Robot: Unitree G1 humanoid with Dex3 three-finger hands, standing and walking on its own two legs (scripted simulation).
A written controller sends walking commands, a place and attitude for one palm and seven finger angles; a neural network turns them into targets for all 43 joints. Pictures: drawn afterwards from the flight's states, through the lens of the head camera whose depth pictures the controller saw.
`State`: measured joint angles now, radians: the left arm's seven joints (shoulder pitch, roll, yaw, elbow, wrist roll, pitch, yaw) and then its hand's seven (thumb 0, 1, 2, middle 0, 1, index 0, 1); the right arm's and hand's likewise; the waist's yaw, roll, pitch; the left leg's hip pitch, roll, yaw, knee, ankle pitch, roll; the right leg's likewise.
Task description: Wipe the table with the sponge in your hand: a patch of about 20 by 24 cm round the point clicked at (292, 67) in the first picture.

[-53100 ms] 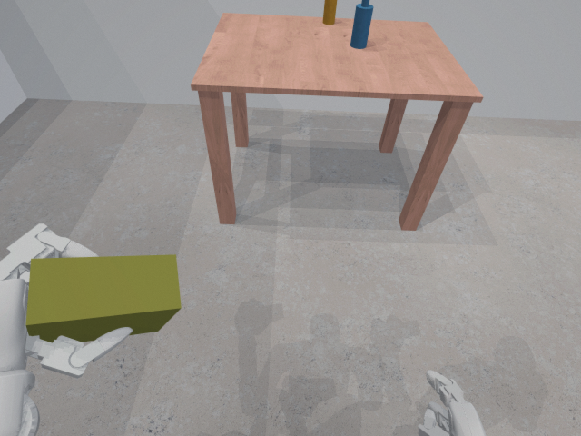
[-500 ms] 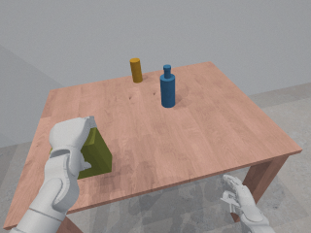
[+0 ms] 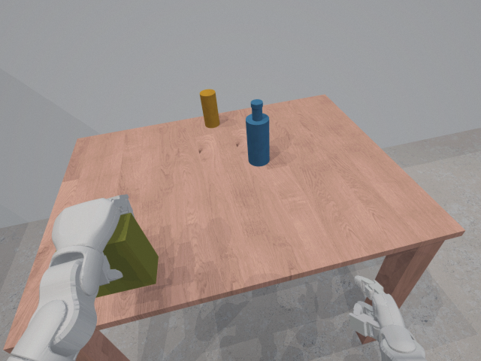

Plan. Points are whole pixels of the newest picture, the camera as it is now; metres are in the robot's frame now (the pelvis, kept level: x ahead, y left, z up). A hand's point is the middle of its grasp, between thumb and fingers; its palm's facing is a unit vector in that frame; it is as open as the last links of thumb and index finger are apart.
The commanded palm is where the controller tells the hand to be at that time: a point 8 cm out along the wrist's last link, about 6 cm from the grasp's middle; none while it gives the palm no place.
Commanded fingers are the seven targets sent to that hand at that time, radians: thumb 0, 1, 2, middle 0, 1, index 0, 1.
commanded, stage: bring the sponge back beside the body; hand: left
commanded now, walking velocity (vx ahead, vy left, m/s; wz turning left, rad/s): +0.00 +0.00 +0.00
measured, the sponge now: (118, 263) +0.24 +0.27 +0.05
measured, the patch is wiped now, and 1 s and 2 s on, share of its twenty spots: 1.00 1.00 1.00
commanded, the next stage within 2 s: step back with the hand held close in 1.02 s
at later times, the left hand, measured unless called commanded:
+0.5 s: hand (80, 266) +0.20 +0.29 +0.11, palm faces +0.06 -0.12 -0.99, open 10.1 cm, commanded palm +0.16 +0.28 +0.18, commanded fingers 0.00 0.10 1.30 -1.20 -1.60 -1.20 -1.60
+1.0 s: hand (65, 279) +0.17 +0.29 +0.11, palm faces +0.07 -0.12 -0.99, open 10.1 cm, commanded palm +0.14 +0.29 +0.18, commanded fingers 0.00 0.10 1.30 -1.20 -1.60 -1.20 -1.60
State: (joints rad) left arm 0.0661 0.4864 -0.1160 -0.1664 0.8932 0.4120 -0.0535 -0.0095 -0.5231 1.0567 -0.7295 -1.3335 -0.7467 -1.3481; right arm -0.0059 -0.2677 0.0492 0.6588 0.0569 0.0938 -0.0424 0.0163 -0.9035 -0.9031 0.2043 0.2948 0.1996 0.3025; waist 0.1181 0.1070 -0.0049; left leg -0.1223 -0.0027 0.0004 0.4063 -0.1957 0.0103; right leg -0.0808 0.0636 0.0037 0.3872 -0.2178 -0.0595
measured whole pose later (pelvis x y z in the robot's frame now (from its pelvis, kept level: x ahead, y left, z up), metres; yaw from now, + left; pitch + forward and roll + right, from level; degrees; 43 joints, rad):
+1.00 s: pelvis -0.02 +0.01 +0.00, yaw +0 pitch -7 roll -1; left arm 0.29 0.53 -0.02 -0.33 0.87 0.33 -0.05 -0.01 -0.52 1.06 -0.73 -1.33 -0.75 -1.35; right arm 0.01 -0.25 0.06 0.65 0.04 0.06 -0.04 0.02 -0.90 -0.90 0.21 0.30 0.20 0.30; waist 0.14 0.10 0.01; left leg -0.11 -0.01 0.00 0.43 -0.19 0.03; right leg -0.06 0.05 0.00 0.39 -0.20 -0.04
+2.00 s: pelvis -0.04 +0.04 -0.02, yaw +1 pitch +2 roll -2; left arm 0.46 0.40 0.35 -0.57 -0.03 -0.13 0.12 -0.01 -0.53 1.06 -0.73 -1.34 -0.75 -1.35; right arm 0.16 -0.21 0.03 0.55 0.00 -0.04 -0.08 0.01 -0.90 -0.90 0.21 0.30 0.20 0.30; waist 0.02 -0.02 -0.02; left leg -0.46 -0.04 -0.02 0.66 -0.24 0.06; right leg -0.40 0.05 0.00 0.61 -0.25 0.00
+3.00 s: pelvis -0.27 +0.01 -0.02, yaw +1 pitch +0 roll +2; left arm 0.50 0.41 0.38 -0.52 -0.04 -0.11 0.14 -0.02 -0.54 1.06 -0.73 -1.34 -0.75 -1.35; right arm 0.27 -0.20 -0.01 0.59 0.03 -0.12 -0.05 0.01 -0.90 -0.90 0.20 0.29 0.20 0.30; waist -0.04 -0.11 -0.07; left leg -0.28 0.00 0.02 0.63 -0.36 -0.01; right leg -0.57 0.00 0.02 0.98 -0.36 0.02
